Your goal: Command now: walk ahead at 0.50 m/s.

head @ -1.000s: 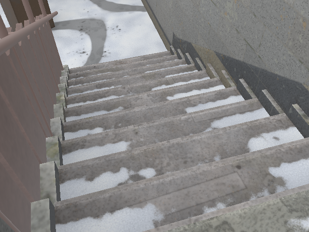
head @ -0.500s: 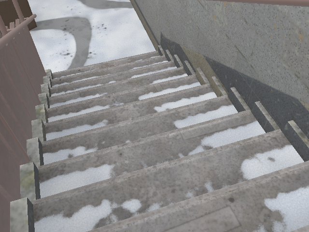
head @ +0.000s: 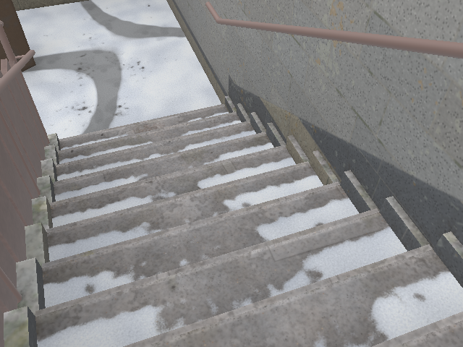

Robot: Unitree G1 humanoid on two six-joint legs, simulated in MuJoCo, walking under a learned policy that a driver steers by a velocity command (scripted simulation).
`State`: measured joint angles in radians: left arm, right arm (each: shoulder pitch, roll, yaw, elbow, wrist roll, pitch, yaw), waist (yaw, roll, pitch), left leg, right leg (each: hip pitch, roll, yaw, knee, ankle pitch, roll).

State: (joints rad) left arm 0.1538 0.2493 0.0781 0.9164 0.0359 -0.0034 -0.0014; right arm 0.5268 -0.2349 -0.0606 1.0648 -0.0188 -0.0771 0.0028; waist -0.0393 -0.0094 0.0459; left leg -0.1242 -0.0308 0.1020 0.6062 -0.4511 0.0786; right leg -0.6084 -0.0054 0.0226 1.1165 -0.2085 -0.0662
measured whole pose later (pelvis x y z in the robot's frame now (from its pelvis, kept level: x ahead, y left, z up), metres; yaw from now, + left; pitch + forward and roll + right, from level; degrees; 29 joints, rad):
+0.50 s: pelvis +0.28 -0.04 -0.16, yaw +4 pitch +0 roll -5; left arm 0.41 0.16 0.01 1.05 0.12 -0.10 -0.06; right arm 0.32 -0.17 0.00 1.00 -0.10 -0.07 0.04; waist 0.00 0.07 0.03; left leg -0.72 0.12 -0.17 1.12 -0.08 0.04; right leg -0.20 0.12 -0.21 0.54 -0.35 -0.12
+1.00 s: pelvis +0.56 +0.08 -0.31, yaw +21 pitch +0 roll +1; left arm 0.32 0.23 0.01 0.96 0.08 -0.10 -0.03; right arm 0.36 -0.23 -0.04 1.05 -0.09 -0.10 0.05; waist -0.01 -0.02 0.02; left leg -0.27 -0.08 0.01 0.55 -0.28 0.08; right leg -0.55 -0.09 0.03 1.54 -0.57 0.00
